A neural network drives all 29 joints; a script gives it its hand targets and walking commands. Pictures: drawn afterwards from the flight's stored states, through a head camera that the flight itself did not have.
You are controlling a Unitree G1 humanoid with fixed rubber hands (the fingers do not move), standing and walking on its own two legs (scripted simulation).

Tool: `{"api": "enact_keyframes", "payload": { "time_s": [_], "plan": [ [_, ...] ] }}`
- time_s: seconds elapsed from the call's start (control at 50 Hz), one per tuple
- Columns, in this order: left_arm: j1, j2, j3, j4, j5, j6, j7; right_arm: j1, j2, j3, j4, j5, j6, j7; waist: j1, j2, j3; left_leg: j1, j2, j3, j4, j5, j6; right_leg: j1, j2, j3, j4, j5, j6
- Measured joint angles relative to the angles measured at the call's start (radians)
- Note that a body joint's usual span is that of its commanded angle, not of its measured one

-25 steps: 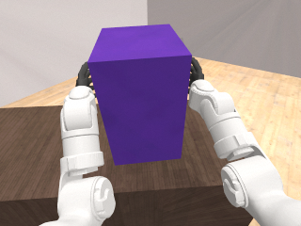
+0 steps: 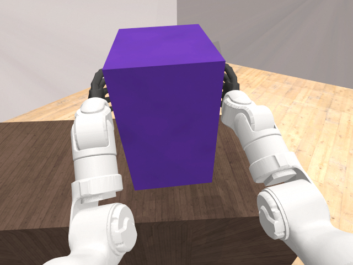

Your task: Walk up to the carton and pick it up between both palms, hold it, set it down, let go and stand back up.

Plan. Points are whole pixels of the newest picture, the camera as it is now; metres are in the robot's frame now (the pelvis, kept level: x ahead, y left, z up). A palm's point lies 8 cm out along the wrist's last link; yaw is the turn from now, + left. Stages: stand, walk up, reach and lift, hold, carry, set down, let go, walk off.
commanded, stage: hold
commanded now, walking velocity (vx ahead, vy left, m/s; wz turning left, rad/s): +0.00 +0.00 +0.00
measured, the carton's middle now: (166, 107) +0.40 +0.01 +0.23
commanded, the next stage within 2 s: none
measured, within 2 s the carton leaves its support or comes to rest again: neither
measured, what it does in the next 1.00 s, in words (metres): stands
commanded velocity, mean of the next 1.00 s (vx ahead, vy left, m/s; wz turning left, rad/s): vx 0.00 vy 0.00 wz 0.00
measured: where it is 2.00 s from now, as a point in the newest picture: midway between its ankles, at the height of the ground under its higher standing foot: outside the picture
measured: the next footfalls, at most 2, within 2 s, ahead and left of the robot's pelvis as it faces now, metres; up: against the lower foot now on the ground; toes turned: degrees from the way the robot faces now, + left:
none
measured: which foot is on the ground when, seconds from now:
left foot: down 0.00-1.00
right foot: down 0.00-1.00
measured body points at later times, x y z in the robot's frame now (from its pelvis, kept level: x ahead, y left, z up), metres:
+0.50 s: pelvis +0.00 +0.00 +0.00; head -0.08 +0.02 +0.44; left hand +0.38 +0.15 +0.26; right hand +0.38 -0.12 +0.26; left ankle +0.01 +0.12 -0.75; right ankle +0.02 -0.11 -0.75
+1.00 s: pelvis +0.00 +0.01 +0.00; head -0.09 +0.03 +0.44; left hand +0.38 +0.15 +0.27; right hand +0.38 -0.13 +0.27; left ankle +0.01 +0.12 -0.75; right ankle +0.02 -0.11 -0.75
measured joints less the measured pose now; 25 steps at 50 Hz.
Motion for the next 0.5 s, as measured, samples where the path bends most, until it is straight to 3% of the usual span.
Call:
{"api": "enact_keyframes", "payload": {
  "time_s": [0.22,0.5],
  "plan": [
    [0.034,-0.004,-0.014,-0.038,-0.007,-0.002,-0.004,0.040,-0.003,0.030,-0.049,0.022,-0.002,-0.015,-0.021,-0.003,0.010,0.008,0.000,-0.013,0.010,-0.008,-0.002,0.019,0.001,-0.013,-0.003,-0.006,0.001],
    [0.019,-0.005,-0.005,-0.026,0.008,0.003,-0.009,0.030,0.006,0.010,-0.029,0.007,-0.006,-0.007,-0.006,-0.004,0.013,0.012,-0.001,-0.001,0.004,-0.003,0.002,0.014,-0.001,0.000,0.001,-0.002,0.002]
  ]
}}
